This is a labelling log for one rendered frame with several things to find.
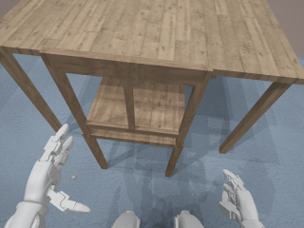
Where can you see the right robot hand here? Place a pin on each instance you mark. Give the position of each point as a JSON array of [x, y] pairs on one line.
[[242, 205]]

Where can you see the left robot hand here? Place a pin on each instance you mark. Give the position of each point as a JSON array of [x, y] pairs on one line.
[[48, 169]]

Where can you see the right robot shin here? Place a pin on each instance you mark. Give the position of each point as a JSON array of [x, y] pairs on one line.
[[185, 212]]

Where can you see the robot left forearm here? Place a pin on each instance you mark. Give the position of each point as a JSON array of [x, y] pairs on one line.
[[29, 214]]

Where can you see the chair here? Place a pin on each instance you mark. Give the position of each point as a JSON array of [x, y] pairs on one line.
[[139, 100]]

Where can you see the table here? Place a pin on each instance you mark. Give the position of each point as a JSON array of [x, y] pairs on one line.
[[238, 38]]

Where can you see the robot left thigh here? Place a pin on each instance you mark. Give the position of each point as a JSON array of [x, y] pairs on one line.
[[127, 220]]

